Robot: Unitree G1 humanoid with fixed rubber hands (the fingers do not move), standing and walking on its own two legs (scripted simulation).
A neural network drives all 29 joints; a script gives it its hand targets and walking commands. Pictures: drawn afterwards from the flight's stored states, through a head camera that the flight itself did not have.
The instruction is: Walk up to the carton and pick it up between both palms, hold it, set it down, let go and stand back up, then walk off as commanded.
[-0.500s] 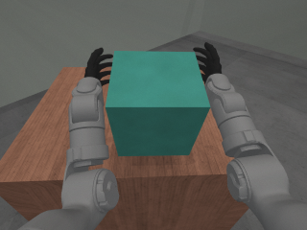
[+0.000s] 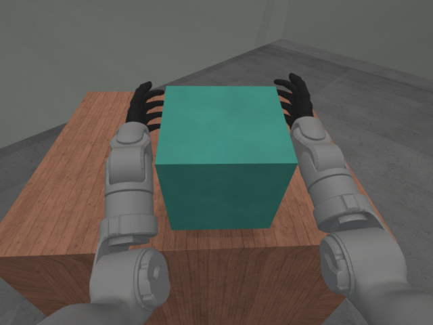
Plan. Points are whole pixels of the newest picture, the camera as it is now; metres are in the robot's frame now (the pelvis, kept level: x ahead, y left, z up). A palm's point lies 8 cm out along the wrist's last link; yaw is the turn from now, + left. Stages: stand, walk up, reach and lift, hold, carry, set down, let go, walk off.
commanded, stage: set down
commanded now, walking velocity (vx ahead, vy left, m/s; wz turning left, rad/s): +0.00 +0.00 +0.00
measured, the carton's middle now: (221, 161) +0.36 +0.00 +0.15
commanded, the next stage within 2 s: none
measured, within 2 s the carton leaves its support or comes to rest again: rests again in 1.60 s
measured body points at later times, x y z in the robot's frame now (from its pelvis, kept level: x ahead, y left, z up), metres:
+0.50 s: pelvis +0.01 +0.00 +0.00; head -0.03 +0.01 +0.45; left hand +0.40 +0.14 +0.18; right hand +0.42 -0.15 +0.19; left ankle +0.02 +0.14 -0.75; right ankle +0.00 -0.12 -0.75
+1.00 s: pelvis +0.00 +0.00 +0.00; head -0.03 +0.01 +0.45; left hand +0.40 +0.14 +0.16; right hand +0.41 -0.15 +0.18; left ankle +0.02 +0.14 -0.75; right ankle +0.00 -0.12 -0.75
